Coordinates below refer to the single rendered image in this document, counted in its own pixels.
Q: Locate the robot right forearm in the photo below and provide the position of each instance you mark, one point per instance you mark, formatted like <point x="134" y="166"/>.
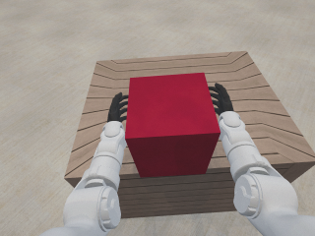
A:
<point x="240" y="150"/>

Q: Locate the robot right upper arm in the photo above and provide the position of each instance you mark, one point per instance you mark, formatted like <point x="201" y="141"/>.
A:
<point x="270" y="204"/>

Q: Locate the robot left upper arm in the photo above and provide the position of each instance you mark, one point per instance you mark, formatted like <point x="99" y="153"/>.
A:
<point x="90" y="211"/>

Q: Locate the left robot hand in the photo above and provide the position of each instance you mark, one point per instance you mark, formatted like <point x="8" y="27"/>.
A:
<point x="114" y="112"/>

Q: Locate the right robot hand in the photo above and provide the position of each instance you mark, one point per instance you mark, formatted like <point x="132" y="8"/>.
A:
<point x="223" y="101"/>

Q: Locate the pedestal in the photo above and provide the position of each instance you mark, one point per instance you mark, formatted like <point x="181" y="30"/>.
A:
<point x="270" y="127"/>

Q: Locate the carton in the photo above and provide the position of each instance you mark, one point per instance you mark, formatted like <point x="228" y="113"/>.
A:
<point x="171" y="126"/>

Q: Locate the robot left forearm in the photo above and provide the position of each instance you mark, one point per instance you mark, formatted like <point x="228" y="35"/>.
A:
<point x="107" y="161"/>

